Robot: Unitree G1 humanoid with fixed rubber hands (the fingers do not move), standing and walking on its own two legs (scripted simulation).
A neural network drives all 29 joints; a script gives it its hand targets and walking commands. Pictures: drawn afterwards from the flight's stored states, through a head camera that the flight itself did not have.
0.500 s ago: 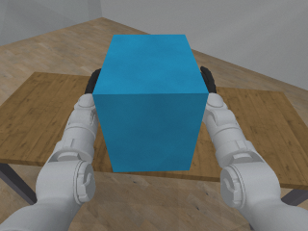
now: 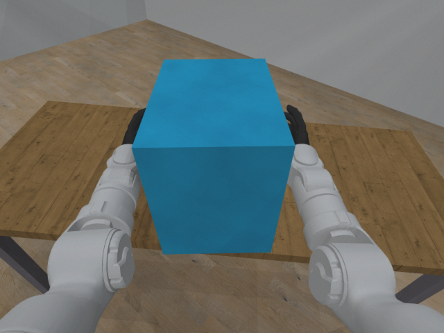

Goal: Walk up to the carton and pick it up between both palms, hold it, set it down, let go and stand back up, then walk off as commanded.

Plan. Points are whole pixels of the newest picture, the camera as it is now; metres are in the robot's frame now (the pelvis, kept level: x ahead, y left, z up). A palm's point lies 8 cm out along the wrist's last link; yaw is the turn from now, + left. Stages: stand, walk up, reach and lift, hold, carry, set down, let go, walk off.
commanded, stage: set down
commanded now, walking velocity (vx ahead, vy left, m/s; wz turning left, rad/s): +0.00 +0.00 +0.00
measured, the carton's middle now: (215, 153) +0.44 +0.01 +0.10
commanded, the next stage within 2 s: none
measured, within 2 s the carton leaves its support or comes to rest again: rests again in 1.72 s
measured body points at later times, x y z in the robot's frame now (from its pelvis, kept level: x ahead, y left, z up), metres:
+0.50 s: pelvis +0.01 +0.00 +0.00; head +0.01 +0.02 +0.45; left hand +0.45 +0.17 +0.11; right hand +0.42 -0.14 +0.12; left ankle -0.02 +0.10 -0.74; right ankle +0.00 -0.12 -0.74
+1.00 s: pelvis +0.01 +0.00 +0.00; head +0.01 +0.02 +0.45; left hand +0.44 +0.17 +0.09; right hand +0.41 -0.14 +0.10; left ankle -0.02 +0.10 -0.74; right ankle +0.00 -0.12 -0.74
